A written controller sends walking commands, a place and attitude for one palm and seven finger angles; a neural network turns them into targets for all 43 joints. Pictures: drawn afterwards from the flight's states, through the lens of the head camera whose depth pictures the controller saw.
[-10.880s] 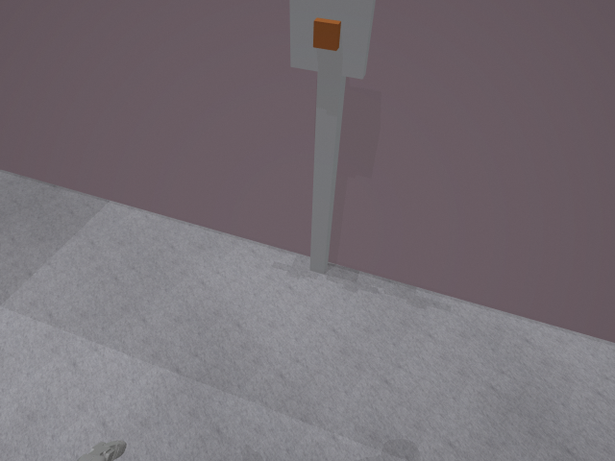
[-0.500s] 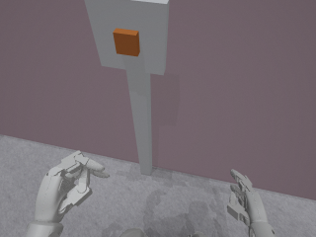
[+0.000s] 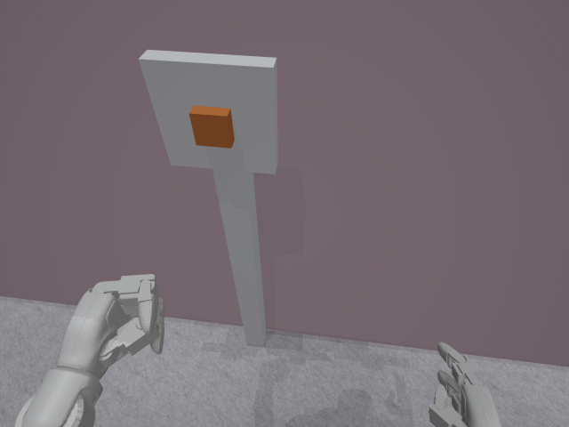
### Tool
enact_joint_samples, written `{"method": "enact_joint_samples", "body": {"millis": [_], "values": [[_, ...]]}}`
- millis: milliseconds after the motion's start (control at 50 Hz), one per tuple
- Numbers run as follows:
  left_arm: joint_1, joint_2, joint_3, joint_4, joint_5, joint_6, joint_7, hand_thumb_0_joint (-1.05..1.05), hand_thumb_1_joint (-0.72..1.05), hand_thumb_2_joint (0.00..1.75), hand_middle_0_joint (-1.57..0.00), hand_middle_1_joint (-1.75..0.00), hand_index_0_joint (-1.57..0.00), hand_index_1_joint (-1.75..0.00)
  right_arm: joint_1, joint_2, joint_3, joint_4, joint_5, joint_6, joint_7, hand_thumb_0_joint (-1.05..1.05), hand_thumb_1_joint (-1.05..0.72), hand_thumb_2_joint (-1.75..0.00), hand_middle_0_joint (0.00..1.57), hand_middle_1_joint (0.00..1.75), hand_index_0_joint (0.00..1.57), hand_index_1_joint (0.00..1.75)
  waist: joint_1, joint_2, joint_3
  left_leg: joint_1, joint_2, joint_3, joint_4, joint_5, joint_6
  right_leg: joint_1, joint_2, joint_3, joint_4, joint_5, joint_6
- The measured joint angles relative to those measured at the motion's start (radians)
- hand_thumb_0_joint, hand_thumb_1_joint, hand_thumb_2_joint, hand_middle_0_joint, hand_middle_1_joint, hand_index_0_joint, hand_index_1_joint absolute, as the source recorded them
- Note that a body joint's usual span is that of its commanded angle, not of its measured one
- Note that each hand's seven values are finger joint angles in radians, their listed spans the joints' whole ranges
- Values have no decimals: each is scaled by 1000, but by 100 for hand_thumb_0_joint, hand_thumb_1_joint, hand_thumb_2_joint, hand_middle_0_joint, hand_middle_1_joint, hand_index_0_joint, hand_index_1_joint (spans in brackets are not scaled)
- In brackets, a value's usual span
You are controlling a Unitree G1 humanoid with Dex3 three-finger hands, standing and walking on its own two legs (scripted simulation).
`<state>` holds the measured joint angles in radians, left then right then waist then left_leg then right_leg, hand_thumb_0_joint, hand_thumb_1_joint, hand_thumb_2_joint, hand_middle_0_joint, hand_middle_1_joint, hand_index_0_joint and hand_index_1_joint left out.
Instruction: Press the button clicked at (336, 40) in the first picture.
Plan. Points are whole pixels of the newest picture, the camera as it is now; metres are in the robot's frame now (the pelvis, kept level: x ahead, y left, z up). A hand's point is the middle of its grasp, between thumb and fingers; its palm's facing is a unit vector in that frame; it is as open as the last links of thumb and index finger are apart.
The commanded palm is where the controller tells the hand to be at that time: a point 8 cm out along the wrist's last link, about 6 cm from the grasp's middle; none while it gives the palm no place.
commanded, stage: raise the hand and make a fist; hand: left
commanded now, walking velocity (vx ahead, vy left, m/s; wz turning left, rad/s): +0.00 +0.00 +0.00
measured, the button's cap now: (213, 126) +0.48 +0.15 +0.19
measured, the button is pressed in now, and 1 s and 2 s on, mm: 0 0 0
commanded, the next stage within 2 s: aim a knuckle at the button in 0.86 s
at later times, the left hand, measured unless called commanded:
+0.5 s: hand (92, 251) +0.24 +0.22 +0.20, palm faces +0.04 -0.99 -0.12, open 3.1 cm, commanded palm +0.21 +0.26 +0.19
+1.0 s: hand (119, 273) +0.23 +0.19 +0.17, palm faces +0.00 -1.00 -0.10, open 3.1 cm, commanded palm +0.20 +0.24 +0.19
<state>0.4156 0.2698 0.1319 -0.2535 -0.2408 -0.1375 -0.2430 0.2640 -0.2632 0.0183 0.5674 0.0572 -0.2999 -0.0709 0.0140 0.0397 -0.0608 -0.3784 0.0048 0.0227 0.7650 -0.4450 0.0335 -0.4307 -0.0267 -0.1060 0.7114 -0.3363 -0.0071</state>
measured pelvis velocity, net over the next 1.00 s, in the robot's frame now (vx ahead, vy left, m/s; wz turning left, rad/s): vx -0.01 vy -0.02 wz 0.00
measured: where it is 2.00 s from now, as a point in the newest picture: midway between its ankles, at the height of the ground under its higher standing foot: outside the picture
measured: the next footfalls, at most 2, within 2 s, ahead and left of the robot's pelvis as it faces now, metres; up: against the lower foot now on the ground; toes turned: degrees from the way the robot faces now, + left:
none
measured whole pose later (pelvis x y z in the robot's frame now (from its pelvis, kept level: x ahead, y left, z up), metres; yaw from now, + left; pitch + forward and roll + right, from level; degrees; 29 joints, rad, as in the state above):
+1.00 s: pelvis -0.01 -0.02 +0.02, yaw +0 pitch -4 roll -1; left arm 0.15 0.33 0.30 -0.19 -0.31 0.17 -0.33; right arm 0.21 -0.25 0.08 0.62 0.07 -0.27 -0.09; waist 0.05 0.07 -0.02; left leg -0.13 0.01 0.02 0.52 -0.32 0.01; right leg -0.19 -0.01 -0.11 0.49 -0.24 -0.03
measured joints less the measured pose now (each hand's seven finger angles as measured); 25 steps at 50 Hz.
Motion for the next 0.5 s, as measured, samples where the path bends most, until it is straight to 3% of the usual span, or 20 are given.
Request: {"method": "enact_joint_samples", "body": {"millis": [160, 320, 500], "values": [[-98, 18, 107, -11, -54, 73, 1, 2, 90, 90, -130, -149, -130, -149, -24, 27, 39, -6, 0, -12, 1, 1, -90, -90, 20, 30, 20, 30, 28, 9, -3, 111, 1, -6, -90, 28, -4, 114, 6, -6, -90, 25, -1], [-174, 46, 106, 4, -48, 219, -70, 2, 90, 90, -130, -149, -130, -150, -41, 26, 68, 14, 0, 9, -4, 1, -90, -90, 21, 30, 20, 30, 48, 22, 17, 174, -8, -6, -165, 64, -3, 172, 1, -6, -152, 52, 1], [-293, 80, 200, 31, -83, 256, -78, 2, 90, 90, -130, -149, -130, -150, -35, 16, 74, 56, 6, 20, -13, 1, -90, -90, 21, 30, 20, 30, 56, 20, 26, 233, -5, -10, -222, 91, -11, 230, 7, -11, -203, 74, -6]]}}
